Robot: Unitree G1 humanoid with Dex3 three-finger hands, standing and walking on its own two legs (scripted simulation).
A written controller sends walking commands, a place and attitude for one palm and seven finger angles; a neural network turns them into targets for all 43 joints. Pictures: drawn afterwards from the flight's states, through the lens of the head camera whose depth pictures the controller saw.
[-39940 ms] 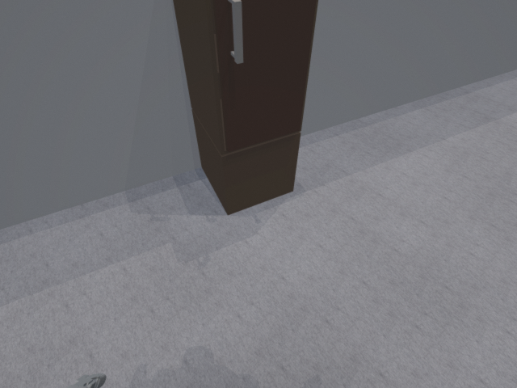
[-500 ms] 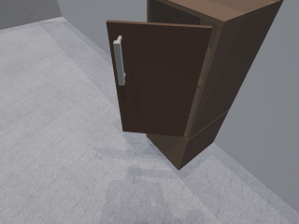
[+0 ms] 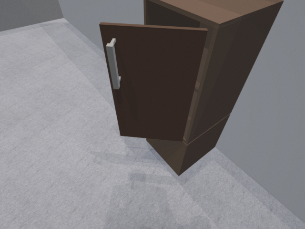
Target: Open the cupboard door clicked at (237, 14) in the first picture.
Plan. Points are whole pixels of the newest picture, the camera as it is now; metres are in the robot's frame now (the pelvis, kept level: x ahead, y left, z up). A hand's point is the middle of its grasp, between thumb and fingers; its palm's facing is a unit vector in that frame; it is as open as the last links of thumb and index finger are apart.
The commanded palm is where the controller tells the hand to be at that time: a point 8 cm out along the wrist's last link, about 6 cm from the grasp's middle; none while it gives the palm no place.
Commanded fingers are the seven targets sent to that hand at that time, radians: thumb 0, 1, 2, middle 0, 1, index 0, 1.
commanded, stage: come to a stop and stand still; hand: left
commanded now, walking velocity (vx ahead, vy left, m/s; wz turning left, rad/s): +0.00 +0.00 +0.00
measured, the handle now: (115, 64) +0.61 +0.17 +0.12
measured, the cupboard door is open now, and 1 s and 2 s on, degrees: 46 46 46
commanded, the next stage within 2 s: look again from close up in 0.50 s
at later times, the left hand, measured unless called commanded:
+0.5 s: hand out of the picture +0.00 +0.15 -0.17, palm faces +0.05 -0.99 -0.16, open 7.4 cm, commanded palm none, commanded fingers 0.00 0.90 0.90 -0.20 -0.30 -0.20 -0.30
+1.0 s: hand out of the picture +0.00 +0.15 -0.17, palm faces +0.05 -0.99 -0.16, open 7.4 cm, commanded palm none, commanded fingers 0.00 0.90 0.90 -0.20 -0.30 -0.20 -0.30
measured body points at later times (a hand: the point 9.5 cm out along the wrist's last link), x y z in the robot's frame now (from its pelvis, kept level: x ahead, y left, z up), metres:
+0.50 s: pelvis +0.01 +0.00 +0.00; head +0.01 -0.01 +0.45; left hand +0.00 +0.20 -0.16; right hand +0.01 -0.22 -0.16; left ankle +0.04 +0.11 -0.74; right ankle +0.01 -0.10 -0.74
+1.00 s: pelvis +0.02 -0.01 +0.00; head +0.02 -0.01 +0.45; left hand -0.01 +0.20 -0.16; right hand +0.01 -0.21 -0.16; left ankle +0.04 +0.11 -0.74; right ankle +0.01 -0.10 -0.74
